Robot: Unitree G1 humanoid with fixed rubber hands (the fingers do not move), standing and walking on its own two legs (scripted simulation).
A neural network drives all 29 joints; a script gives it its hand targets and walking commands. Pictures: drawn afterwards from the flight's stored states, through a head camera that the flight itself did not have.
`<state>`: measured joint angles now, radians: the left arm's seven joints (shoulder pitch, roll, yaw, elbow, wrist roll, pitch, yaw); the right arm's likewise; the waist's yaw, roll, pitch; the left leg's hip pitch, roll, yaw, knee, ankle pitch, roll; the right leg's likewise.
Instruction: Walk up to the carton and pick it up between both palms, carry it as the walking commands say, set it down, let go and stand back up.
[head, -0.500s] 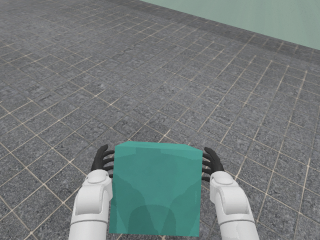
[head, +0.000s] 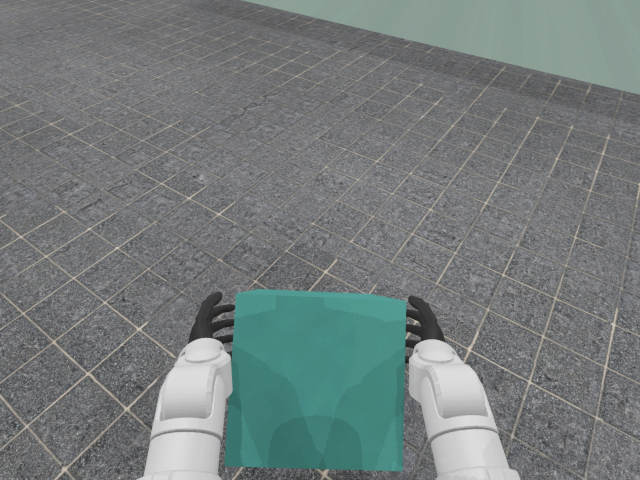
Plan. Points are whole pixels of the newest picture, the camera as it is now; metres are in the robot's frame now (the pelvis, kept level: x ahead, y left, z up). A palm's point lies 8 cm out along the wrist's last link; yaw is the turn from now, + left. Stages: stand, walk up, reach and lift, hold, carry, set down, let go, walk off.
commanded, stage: carry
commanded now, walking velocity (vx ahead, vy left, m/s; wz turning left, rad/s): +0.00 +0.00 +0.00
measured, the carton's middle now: (314, 360) +0.33 +0.01 -0.08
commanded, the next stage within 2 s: hold in 0.98 s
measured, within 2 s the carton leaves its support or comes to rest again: neither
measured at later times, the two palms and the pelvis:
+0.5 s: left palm (216, 344) +0.30 +0.14 +0.02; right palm (436, 342) +0.30 -0.15 +0.02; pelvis +0.01 -0.01 +0.00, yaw +0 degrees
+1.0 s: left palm (209, 346) +0.29 +0.14 +0.03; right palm (433, 344) +0.29 -0.14 +0.02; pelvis +0.01 -0.01 +0.00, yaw +0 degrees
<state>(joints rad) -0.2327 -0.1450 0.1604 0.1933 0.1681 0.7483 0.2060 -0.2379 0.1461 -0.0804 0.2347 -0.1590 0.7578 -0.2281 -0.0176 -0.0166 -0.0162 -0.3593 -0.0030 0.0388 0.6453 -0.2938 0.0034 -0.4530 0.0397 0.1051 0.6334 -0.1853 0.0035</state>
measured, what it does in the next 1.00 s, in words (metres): stands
